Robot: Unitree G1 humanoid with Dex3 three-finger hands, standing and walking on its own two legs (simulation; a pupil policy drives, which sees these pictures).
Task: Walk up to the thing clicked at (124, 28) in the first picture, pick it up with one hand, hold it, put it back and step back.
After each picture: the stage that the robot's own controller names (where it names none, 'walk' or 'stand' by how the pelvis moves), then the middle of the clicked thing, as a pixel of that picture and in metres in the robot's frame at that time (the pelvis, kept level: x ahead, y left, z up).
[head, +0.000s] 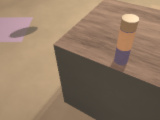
stand; (125, 41) +0.63 -0.15 +0.02
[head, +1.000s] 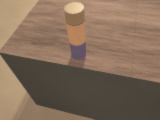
rise first; (76, 34) +0.57 +0.08 +0.04
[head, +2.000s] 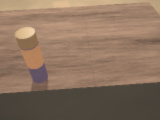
stand; (33, 58) +0.49 +0.24 +0.04
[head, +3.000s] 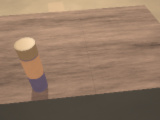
stand; (33, 67) +0.46 +0.23 +0.01
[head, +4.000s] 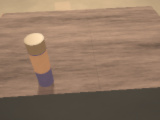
stand; (40, 62) +0.49 +0.21 +0.01
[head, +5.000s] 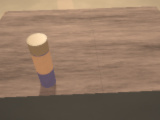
stand; (43, 63) +0.48 +0.20 +0.01
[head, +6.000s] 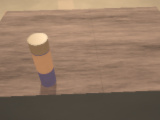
stand; (43, 62) +0.48 +0.19 +0.01
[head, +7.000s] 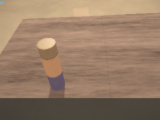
rise first; (52, 66) +0.48 +0.19 +0.02
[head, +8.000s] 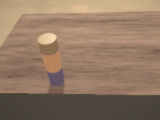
go down; (52, 62) +0.49 +0.19 +0.02
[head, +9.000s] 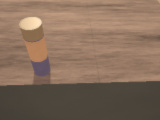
go down; (37, 50) +0.51 +0.18 +0.04
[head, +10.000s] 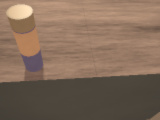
go down; (28, 43) +0.50 +0.18 +0.07
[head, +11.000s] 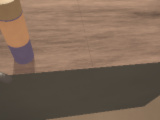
close in; (15, 32) +0.49 +0.19 +0.10
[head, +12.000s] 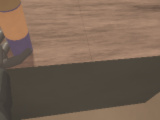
close; (13, 24) +0.51 +0.18 +0.11
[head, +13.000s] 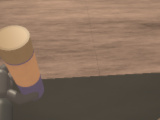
lift; (25, 70) +0.35 +0.17 +0.12
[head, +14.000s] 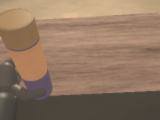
lift; (31, 62) +0.30 +0.15 +0.23
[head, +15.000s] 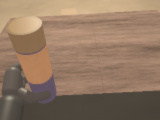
hold; (37, 66) +0.32 +0.14 +0.20
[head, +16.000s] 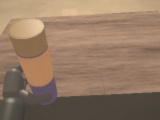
hold; (38, 68) +0.31 +0.14 +0.20
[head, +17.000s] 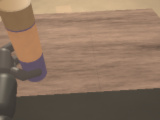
crouch; (27, 45) +0.38 +0.17 +0.21
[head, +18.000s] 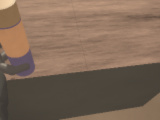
lower; (14, 42) +0.46 +0.18 +0.11
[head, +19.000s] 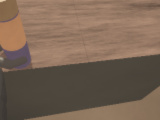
lower; (11, 34) +0.47 +0.18 +0.11
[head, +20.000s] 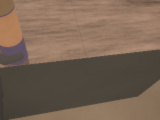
lower; (6, 29) +0.48 +0.18 +0.12
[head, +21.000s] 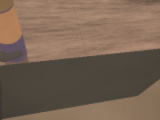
lower; (5, 26) +0.48 +0.18 +0.12
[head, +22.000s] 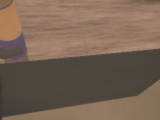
rest; (5, 23) +0.49 +0.18 +0.12
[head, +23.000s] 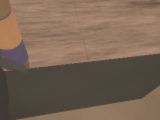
withdraw; (5, 32) +0.47 +0.18 +0.11
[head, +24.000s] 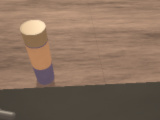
sink last; (40, 56) +0.45 +0.17 +0.07
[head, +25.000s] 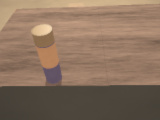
stand; (48, 57) +0.48 +0.18 +0.07
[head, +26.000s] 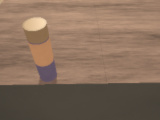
stand; (42, 53) +0.46 +0.18 +0.08
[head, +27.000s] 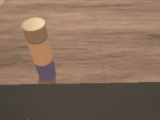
stand; (41, 53) +0.46 +0.19 +0.08
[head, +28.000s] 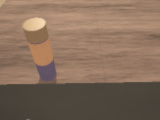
stand; (42, 53) +0.47 +0.19 +0.08
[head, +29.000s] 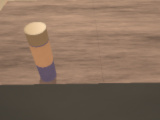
stand; (42, 55) +0.47 +0.19 +0.06
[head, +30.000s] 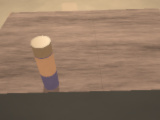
walk; (46, 65) +0.47 +0.19 +0.01
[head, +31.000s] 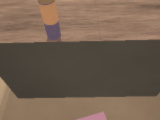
walk; (49, 15) +0.68 +0.20 +0.04
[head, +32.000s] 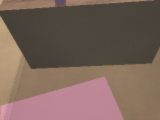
walk; out of the picture +1.00 +0.21 +0.03
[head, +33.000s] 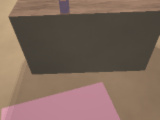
stand; out of the picture +1.10 +0.18 +0.03
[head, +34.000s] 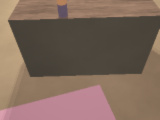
stand; out of the picture +1.11 +0.20 +0.01
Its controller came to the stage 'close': yes
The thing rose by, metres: 0.20
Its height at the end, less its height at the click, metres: +0.00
